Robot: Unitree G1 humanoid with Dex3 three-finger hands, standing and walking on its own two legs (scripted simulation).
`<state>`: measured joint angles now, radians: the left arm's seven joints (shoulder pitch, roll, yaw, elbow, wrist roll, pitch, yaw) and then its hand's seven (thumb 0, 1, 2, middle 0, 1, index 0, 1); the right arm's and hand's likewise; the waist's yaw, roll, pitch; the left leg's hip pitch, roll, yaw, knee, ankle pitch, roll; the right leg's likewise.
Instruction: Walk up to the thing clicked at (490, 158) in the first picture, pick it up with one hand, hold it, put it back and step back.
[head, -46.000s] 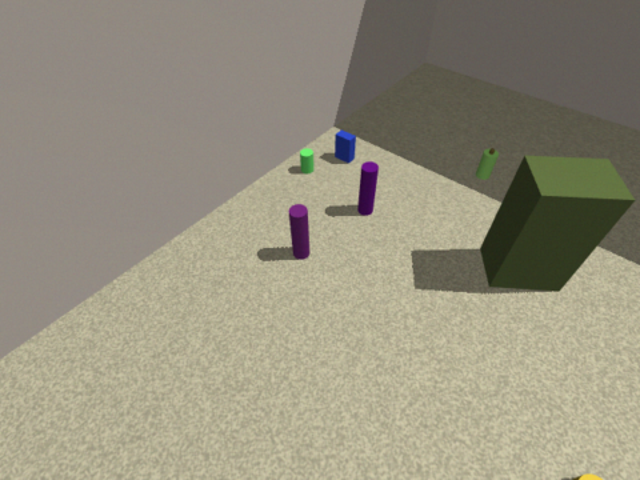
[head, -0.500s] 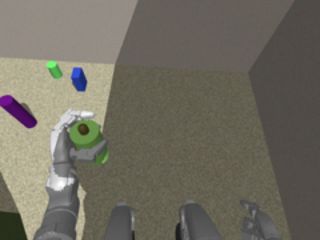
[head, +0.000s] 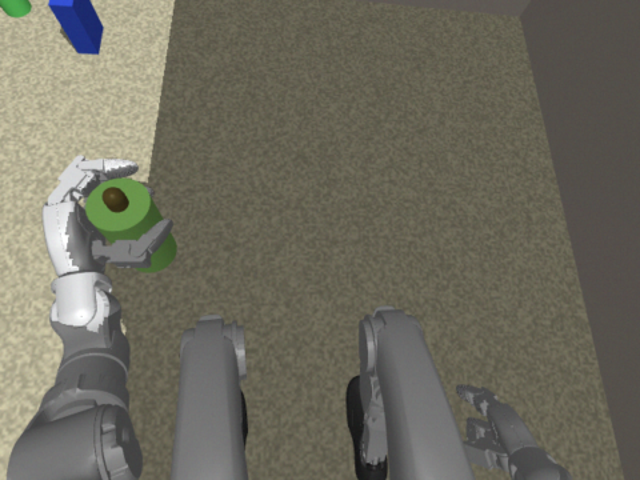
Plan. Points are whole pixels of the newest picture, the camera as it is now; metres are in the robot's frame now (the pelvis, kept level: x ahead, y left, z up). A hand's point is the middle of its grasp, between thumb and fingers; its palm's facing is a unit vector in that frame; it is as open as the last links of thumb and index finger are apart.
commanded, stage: crouch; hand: left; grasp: from the side
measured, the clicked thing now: (134, 225) +0.43 +0.22 -0.06
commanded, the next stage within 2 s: lower in 0.86 s
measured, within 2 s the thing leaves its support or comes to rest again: neither
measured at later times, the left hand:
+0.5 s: hand (154, 231) +0.46 +0.23 -0.16, palm faces +0.19 -0.98 -0.02, open 9.4 cm
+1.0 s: hand (162, 238) +0.47 +0.24 -0.23, palm faces +0.18 -0.98 -0.02, open 9.4 cm
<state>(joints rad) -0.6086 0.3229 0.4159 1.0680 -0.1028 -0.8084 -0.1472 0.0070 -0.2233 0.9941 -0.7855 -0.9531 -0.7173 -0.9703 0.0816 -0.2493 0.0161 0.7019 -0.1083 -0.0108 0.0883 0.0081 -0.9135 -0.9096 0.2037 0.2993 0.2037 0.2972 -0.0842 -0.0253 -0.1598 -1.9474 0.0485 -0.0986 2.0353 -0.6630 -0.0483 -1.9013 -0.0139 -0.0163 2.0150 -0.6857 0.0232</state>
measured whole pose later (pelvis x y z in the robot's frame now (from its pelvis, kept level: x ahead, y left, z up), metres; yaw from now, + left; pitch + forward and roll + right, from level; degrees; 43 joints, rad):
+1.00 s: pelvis -0.01 +0.01 -0.14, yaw -7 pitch +24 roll -10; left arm -0.68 0.57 0.54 1.13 -0.07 -0.82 -0.14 0.01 -0.23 1.00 -0.79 -0.94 -0.72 -0.97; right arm 0.00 -0.33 0.20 0.67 -0.21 0.06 0.13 0.00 -0.92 -0.91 0.21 0.30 0.20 0.30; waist -0.20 -0.10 0.09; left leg -2.28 0.02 -0.26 2.54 -0.69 -0.06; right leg -2.18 0.04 -0.09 2.42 -0.68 0.06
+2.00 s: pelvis -0.02 +0.03 -0.16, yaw -13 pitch +14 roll -16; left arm -0.72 0.86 0.56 1.46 -0.04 -1.04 0.01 0.00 -0.23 1.00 -0.79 -0.95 -0.73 -0.97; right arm -0.14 -0.37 0.48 0.56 -0.35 0.06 0.14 0.00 -0.91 -0.90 0.21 0.30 0.21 0.30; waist -0.28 -0.25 0.29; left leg -2.24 0.02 -0.39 2.65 -0.70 -0.04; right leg -2.09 0.09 -0.18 2.42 -0.64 0.09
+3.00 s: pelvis -0.03 +0.04 -0.16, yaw -14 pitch +12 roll -19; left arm -0.72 0.88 0.54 1.49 -0.06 -1.10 0.03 -0.01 -0.39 0.27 -0.42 -0.34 -0.42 -0.34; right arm -0.18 -0.37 0.54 0.52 -0.37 0.07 0.14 0.00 -0.92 -0.90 0.21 0.30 0.21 0.30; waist -0.27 -0.29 0.31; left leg -2.22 0.03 -0.42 2.66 -0.71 -0.02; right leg -2.05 0.10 -0.22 2.39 -0.62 0.09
